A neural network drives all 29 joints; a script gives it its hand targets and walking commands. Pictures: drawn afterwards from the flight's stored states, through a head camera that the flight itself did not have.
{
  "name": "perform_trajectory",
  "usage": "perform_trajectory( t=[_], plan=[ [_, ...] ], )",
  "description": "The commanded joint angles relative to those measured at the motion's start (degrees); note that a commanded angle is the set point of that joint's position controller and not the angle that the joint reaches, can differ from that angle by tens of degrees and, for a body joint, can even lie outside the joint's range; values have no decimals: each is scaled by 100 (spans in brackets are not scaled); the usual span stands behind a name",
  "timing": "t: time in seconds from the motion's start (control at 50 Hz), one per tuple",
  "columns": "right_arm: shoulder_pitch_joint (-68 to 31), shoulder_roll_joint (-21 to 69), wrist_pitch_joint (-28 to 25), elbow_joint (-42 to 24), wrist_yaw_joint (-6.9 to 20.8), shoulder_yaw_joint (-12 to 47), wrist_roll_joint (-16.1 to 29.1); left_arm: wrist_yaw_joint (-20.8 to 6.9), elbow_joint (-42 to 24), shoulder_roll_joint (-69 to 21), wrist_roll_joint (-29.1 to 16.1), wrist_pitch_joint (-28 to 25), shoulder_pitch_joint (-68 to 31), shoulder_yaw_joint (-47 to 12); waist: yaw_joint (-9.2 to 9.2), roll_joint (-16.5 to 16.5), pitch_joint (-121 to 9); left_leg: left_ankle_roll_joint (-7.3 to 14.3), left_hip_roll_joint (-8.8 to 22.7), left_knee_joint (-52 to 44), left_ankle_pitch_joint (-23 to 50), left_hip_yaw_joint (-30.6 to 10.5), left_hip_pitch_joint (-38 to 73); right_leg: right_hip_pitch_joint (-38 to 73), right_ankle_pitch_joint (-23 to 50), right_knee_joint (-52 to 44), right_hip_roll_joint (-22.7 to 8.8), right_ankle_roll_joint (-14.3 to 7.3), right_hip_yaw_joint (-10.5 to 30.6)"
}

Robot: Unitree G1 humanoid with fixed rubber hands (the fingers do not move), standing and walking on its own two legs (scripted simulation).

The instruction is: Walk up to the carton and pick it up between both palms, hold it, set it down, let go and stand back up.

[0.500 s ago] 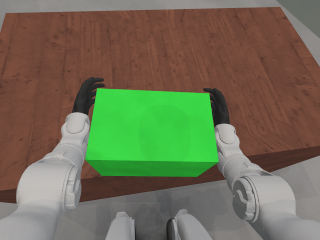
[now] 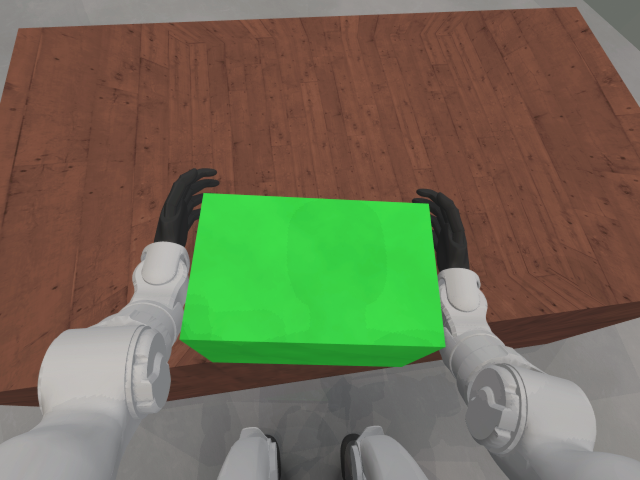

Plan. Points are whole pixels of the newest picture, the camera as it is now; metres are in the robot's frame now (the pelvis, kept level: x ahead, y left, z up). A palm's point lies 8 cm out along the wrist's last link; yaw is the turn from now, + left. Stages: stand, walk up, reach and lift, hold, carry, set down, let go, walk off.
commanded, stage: reach and lift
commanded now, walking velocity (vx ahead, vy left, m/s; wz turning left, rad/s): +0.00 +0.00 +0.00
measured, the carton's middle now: (312, 288) +0.36 +0.00 -0.05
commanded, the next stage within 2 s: none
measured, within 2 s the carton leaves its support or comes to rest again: leaves its support in 0.86 s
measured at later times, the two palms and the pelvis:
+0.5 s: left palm (172, 239) +0.42 +0.17 -0.02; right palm (450, 262) +0.37 -0.18 -0.02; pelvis +0.00 +0.00 +0.01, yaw -1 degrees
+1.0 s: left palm (176, 239) +0.41 +0.16 -0.01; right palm (455, 262) +0.37 -0.19 -0.02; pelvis +0.01 -0.01 +0.02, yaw +0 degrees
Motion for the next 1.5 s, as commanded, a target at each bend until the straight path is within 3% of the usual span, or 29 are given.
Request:
perform_trajectory(
  t=[0.0,0.14,0.16,0.18,0.3,0.46,0.58,0.78,0.88,0.98,1.1,1.2,1.26,1.3,1.32,1.4,1.48],
  plan=[
    [-2698,3600,-337,112,696,1369,-675,-623,-388,-3468,724,-341,-2441,-718,-7,419,-3794,-532,-33,-162,2875,276,3102,1281,2224,-531,-33,-82,-282],
    [-2671,3545,-378,144,699,1391,-590,-580,-383,-3516,669,-378,-2391,-834,15,459,-3778,-560,-2,-213,2928,239,3222,1158,2107,-626,-6,-120,-309],
    [-2477,3674,-449,157,661,1429,-669,-560,-485,-3668,632,-413,-2166,-1070,-180,527,-3940,-593,85,-177,3302,165,3563,1004,2362,-669,105,-165,-441],
    [-2460,3671,-503,152,656,1496,-657,-547,-511,-3678,658,-458,-2114,-1031,-48,582,-3961,-608,93,-111,3583,164,3670,879,2384,-713,123,-218,-431],
    [-2553,3573,-793,116,665,1561,-712,-503,-679,-3782,681,-666,-2090,-1168,-19,635,-4165,-672,100,-151,3935,150,3913,886,2492,-865,186,-248,-475],
    [-2434,3417,-976,269,669,1602,-815,-494,-821,-3691,621,-819,-2007,-1314,4,518,-4150,-608,47,-551,3505,234,3916,1146,2220,-1188,179,-184,-440],
    [-2451,3471,-841,333,628,1687,-811,-487,-984,-3666,302,-835,-2289,-1627,-83,456,-4238,-541,-20,-799,2903,287,3705,1328,1885,-1358,161,-124,-346],
    [-2687,3821,-328,37,553,2368,-243,-481,-1221,-3858,-323,-639,-2708,-2128,-148,508,-4479,-442,-166,-817,2497,286,3312,1855,2011,-1236,166,-4,-153],
    [-2836,4056,-30,-600,531,2997,250,-447,-1480,-4121,-637,-494,-2696,-2407,-135,492,-4664,-421,-216,-758,2803,198,3374,2262,2532,-1123,225,74,-73],
    [-2869,4359,392,-1796,503,3847,782,-359,-2140,-4454,-988,-302,-2562,-2856,-175,376,-4964,-378,-262,-733,3165,36,3503,2777,3151,-1005,285,183,23],
    [-2313,4722,1153,-3848,442,5136,1509,-229,-3795,-4823,-1350,80,-2073,-3563,-252,247,-5243,-343,-325,-818,3889,-257,3852,3517,4005,-981,301,258,196],
    [-1629,4624,2066,-5216,276,5931,2037,-182,-5236,-4802,-1447,716,-1627,-3974,-330,86,-4388,-336,-356,-1244,4193,-495,4353,3949,4238,-1353,219,227,351],
    [-1313,4347,2693,-5529,142,6089,2290,-224,-5714,-4650,-1405,1277,-1389,-3987,-310,9,-3435,-362,-343,-1664,4181,-575,4852,4027,3935,-1830,147,149,426],
    [-1411,4127,3096,-5459,130,5916,2386,-273,-5769,-4594,-1410,1651,-1601,-3910,-241,64,-2731,-397,-283,-2049,3631,-592,5090,3842,2776,-2264,115,-5,411],
    [-1368,4056,3230,-5470,126,5884,2433,-286,-5893,-4615,-1418,1805,-1581,-3901,-231,96,-2511,-436,-245,-2122,3729,-601,5334,3787,2660,-2397,122,-55,403],
    [-1298,3881,3402,-5579,105,5744,2539,-416,-6137,-4777,-1227,2243,-1309,-3695,-182,244,-2431,-616,-190,-2221,4543,-582,5956,4118,3246,-2618,131,-130,397],
    [-1273,3794,3451,-5292,197,5423,2476,-520,-6023,-4830,-993,2478,-1288,-3409,-163,342,-2256,-695,-137,-2381,4598,-489,6281,4196,3069,-2839,110,-186,339]
  ],
)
